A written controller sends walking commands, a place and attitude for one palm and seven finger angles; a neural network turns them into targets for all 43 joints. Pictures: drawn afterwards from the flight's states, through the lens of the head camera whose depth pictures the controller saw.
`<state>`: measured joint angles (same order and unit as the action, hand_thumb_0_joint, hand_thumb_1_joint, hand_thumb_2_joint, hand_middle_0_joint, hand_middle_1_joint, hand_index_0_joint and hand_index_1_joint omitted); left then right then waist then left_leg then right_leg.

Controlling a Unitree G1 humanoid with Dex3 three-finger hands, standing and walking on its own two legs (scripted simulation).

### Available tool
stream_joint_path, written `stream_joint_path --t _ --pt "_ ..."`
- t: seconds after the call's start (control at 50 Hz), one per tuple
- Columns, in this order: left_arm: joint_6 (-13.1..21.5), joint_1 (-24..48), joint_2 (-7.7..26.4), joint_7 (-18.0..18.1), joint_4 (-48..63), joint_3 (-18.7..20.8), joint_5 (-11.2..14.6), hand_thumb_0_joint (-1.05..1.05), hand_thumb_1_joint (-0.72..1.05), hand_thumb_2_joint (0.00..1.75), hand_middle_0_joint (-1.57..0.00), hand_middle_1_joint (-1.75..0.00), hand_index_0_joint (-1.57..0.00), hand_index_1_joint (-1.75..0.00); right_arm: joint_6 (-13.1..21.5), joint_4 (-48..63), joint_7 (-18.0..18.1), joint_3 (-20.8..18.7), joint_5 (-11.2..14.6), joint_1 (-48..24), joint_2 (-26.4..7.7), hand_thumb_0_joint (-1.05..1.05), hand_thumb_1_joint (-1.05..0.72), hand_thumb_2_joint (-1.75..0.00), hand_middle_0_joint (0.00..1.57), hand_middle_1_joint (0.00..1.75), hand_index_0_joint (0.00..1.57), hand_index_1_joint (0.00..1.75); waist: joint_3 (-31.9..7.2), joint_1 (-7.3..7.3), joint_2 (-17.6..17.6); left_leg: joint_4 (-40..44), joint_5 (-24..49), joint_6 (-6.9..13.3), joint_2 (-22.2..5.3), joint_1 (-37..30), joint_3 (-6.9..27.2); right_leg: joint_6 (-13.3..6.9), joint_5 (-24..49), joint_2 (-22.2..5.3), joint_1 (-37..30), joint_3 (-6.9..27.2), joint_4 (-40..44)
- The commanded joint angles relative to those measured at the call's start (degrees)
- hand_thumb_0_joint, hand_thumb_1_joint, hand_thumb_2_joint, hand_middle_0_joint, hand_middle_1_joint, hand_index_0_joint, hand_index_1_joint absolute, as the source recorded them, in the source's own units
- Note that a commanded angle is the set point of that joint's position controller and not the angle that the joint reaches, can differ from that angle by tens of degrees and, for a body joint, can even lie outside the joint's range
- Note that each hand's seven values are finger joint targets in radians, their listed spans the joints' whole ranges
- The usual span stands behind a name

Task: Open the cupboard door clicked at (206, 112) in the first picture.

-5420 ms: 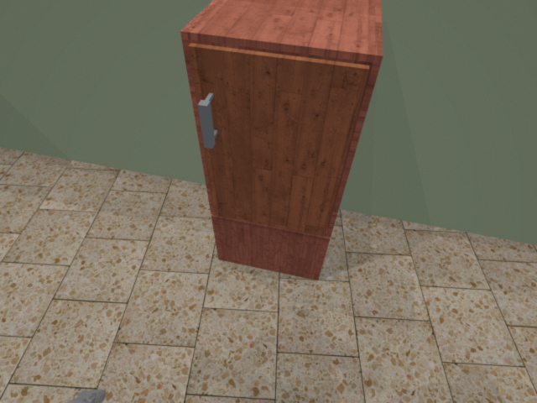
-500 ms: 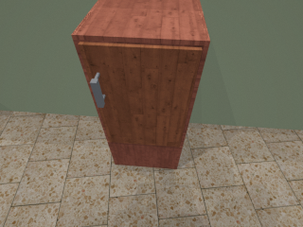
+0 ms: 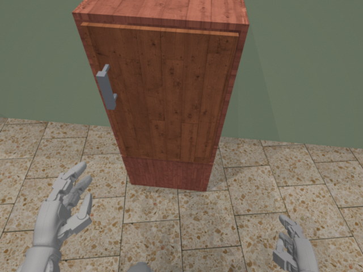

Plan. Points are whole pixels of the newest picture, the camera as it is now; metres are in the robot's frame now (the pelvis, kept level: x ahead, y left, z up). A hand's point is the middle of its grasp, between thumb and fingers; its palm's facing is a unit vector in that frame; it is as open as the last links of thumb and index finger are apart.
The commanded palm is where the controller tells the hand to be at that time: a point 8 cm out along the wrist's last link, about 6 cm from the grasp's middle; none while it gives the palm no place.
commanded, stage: raise the hand with hooked fingers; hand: left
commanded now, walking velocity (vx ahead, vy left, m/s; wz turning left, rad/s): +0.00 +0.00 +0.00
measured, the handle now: (109, 87) +0.60 +0.25 +0.04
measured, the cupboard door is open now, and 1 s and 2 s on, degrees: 0 0 0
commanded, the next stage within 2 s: move the hooked fingers beside the handle in 1.82 s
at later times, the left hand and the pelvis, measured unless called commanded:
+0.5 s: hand (67, 222) +0.21 +0.24 +0.01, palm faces -0.05 -1.00 -0.04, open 10.7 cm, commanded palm +0.18 +0.30 +0.02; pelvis -0.03 +0.01 -0.04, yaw -1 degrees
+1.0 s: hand (44, 206) +0.24 +0.29 +0.04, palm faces -0.02 -1.00 -0.05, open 13.5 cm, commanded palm +0.22 +0.34 +0.05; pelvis -0.02 +0.04 -0.02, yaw +0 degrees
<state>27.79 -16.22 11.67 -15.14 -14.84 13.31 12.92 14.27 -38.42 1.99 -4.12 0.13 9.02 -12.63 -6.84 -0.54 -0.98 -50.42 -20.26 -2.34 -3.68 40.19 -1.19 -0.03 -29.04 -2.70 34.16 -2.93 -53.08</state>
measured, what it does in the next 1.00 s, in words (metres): stands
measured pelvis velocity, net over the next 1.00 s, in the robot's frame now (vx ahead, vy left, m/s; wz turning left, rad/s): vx -0.02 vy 0.04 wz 0.00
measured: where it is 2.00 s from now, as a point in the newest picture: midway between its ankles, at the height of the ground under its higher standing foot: outside the picture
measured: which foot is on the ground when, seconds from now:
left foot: down 0.00-1.00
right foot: down 0.00-1.00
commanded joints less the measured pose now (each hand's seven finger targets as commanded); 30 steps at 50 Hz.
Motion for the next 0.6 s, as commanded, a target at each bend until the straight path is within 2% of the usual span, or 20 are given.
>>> stream_joint_path --t 0.0,0.06,0.08,0.1,0.12,0.14,0.16,0.22,0.24,0.26,0.28,0.3,0.32,0.36,0.4,0.44,0.52,0.58 --pt "8.5 -8.2 12.0 -15.3 2.8 10.8 6.8 0.00 0.55 0.75 -0.22 -0.53 -0.22 -0.53 3.2 13.7 -0.6 -3.1 1.5 -3.3 -8.9 0.00 -0.90 -0.90 0.20 0.30 0.20 0.30 -12.3 4.07 -1.1 -8.3 8.5 2.5 4.7 2.5 -1.4 -0.5 17.3 1.0 3.6 5.0 -0.2" --pt "5.2 3.0 15.7 -17.2 12.3 13.0 11.6 0.00 0.48 0.72 -0.23 -0.57 -0.23 -0.57 2.8 16.4 1.0 -2.2 1.9 -1.4 -8.9 0.00 -0.90 -0.90 0.20 0.30 0.20 0.30 -13.5 1.93 0.1 -12.2 3.5 3.1 3.9 5.5 -0.8 0.9 7.8 1.0 6.0 9.0 1.6" --pt "4.8 5.2 15.7 -17.0 15.0 12.2 11.9 0.00 0.46 0.71 -0.23 -0.58 -0.23 -0.58 2.8 16.4 1.5 -1.8 1.9 -0.6 -8.7 0.00 -0.90 -0.90 0.20 0.30 0.20 0.30 -13.2 1.13 2.4 -13.0 2.1 3.3 3.4 5.6 -0.5 0.9 5.1 1.3 7.1 10.2 2.4" --pt "4.8 8.0 15.0 -16.3 18.1 10.8 11.7 0.00 0.43 0.70 -0.23 -0.60 -0.23 -0.60 3.0 16.0 1.9 -1.5 1.8 0.2 -8.6 0.00 -0.90 -0.90 0.20 0.30 0.20 0.30 -12.9 0.14 3.5 -13.4 1.8 3.6 2.8 4.8 0.0 0.6 3.5 1.8 8.9 9.5 2.1" --pt "4.9 11.3 14.8 -15.7 20.3 9.3 11.3 0.00 0.41 0.69 -0.24 -0.62 -0.24 -0.62 3.3 15.4 2.4 -1.2 1.7 0.8 -8.8 0.00 -0.90 -0.90 0.20 0.30 0.20 0.30 -12.3 -1.09 3.8 -13.6 1.6 4.0 2.4 4.2 0.5 0.4 3.0 2.3 10.6 9.0 1.9" --pt "4.9 12.1 15.6 -14.9 21.7 9.4 10.4 0.00 0.39 0.68 -0.24 -0.63 -0.24 -0.63 3.5 14.7 2.9 -1.2 1.6 1.3 -9.1 0.00 -0.90 -0.90 0.20 0.30 0.20 0.30 -12.5 -1.11 5.3 -13.6 1.7 4.1 2.0 3.6 0.9 -0.1 2.5 3.0 11.8 8.0 1.0" --pt "4.5 14.6 14.9 -14.6 23.3 7.4 10.2 0.00 0.36 0.67 -0.24 -0.64 -0.24 -0.64 3.9 14.3 3.4 -0.8 1.5 1.3 -9.2 0.00 -0.90 -0.90 0.20 0.30 0.20 0.30 -11.8 -2.20 4.9 -14.2 1.7 4.4 1.8 3.9 1.5 -0.2 2.6 3.5 13.3 7.7 0.2" --pt "1.1 10.9 15.2 -13.9 22.0 6.6 8.2 0.00 0.29 0.64 -0.24 -0.69 -0.24 -0.69 4.6 13.0 3.8 -0.5 1.8 1.7 -9.4 0.00 -0.90 -0.90 0.20 0.30 0.20 0.30 -12.4 -1.64 8.0 -12.2 2.3 4.4 1.7 1.8 2.2 -0.6 3.7 3.9 14.0 5.5 0.0" --pt "-0.5 10.0 16.4 -13.6 21.1 7.5 7.9 0.00 0.27 0.63 -0.25 -0.70 -0.25 -0.70 4.6 12.7 3.8 -0.4 1.8 1.6 -9.5 0.00 -0.90 -0.90 0.20 0.30 0.20 0.30 -12.8 -1.23 8.0 -11.5 2.6 4.4 1.7 1.5 2.4 -0.6 3.8 3.8 13.0 5.0 0.4" --pt "-2.6 8.5 17.5 -13.6 18.5 9.1 8.1 0.00 0.25 0.62 -0.25 -0.72 -0.25 -0.72 4.4 12.9 3.8 -0.2 2.0 1.2 -9.4 0.00 -0.90 -0.90 0.20 0.30 0.20 0.30 -12.1 -0.62 6.3 -11.1 2.8 4.4 1.7 2.4 2.7 -0.6 3.5 4.2 12.2 4.8 0.7" --pt "-4.0 8.2 17.9 -13.5 18.8 9.5 8.1 0.00 0.22 0.61 -0.25 -0.74 -0.25 -0.74 4.1 13.2 3.8 -0.1 2.1 1.3 -9.4 0.00 -0.90 -0.90 0.20 0.30 0.20 0.30 -12.7 -0.38 6.0 -10.3 2.7 4.4 1.8 2.1 2.4 -0.4 3.2 3.8 11.4 4.8 1.3" --pt "-5.3 6.2 18.7 -13.2 17.8 11.2 8.4 0.00 0.20 0.60 -0.25 -0.75 -0.25 -0.75 3.8 13.3 3.7 0.0 2.1 1.1 -9.2 0.00 -0.90 -0.90 0.20 0.30 0.20 0.30 -13.3 0.63 5.8 -9.2 3.1 4.2 1.9 1.5 2.6 -0.5 3.3 3.7 10.1 4.4 1.7" --pt "-6.3 4.9 18.3 -12.8 18.3 11.4 8.7 0.00 0.18 0.59 -0.25 -0.76 -0.25 -0.76 3.5 13.8 3.5 0.1 2.1 0.9 -8.9 0.00 -0.90 -0.90 0.20 0.30 0.20 0.30 -14.1 1.17 6.2 -8.3 3.7 4.1 2.0 0.6 2.5 -0.4 3.8 3.6 9.3 3.8 1.7" --pt "-7.6 2.3 18.9 -11.7 16.4 14.1 9.6 0.00 0.13 0.57 -0.25 -0.80 -0.25 -0.80 2.9 14.0 3.2 0.1 2.0 0.4 -8.3 0.00 -0.90 -0.90 0.20 0.30 0.20 0.30 -14.2 2.52 4.3 -7.1 5.1 3.9 2.1 0.4 2.6 -0.6 5.4 4.0 7.3 2.9 1.7" --pt "-7.1 2.2 17.8 -10.5 16.9 13.7 9.7 0.00 0.08 0.55 -0.26 -0.82 -0.26 -0.82 2.6 14.1 2.8 0.2 1.9 0.9 -8.1 0.00 -0.90 -0.90 0.20 0.30 0.20 0.30 -13.7 2.30 4.2 -5.8 4.5 3.7 2.2 0.0 2.6 -0.3 4.8 3.9 8.1 1.9 1.9" --pt "-6.1 2.6 16.5 -9.4 16.1 12.5 9.4 0.00 0.04 0.53 -0.26 -0.86 -0.26 -0.86 2.4 14.1 2.4 0.3 1.9 1.4 -8.4 0.00 -0.90 -0.90 0.20 0.30 0.20 0.30 -11.6 1.47 3.1 -4.6 2.1 3.6 2.3 -0.1 2.8 -0.2 2.1 4.2 10.2 0.7 2.1" --pt "-3.6 5.7 15.8 -9.8 15.0 10.4 8.9 0.00 -0.06 0.49 -0.27 -0.92 -0.27 -0.92 2.8 14.3 2.3 0.4 2.0 3.0 -9.5 0.00 -0.90 -0.90 0.20 0.30 0.20 0.30 -10.4 0.11 2.2 -3.5 -1.6 3.8 2.5 -0.5 3.0 -0.3 -0.9 4.3 12.3 0.2 2.3" --pt "-2.9 8.8 18.2 -10.6 16.1 10.9 8.6 0.00 -0.13 0.46 -0.27 -0.96 -0.27 -0.96 3.1 14.4 2.6 0.6 2.1 4.0 -10.5 0.00 -0.90 -0.90 0.20 0.30 0.20 0.30 -11.4 0.15 3.8 -2.4 -2.4 3.8 2.4 -2.0 3.3 -0.7 -0.3 4.4 12.0 -0.2 1.8"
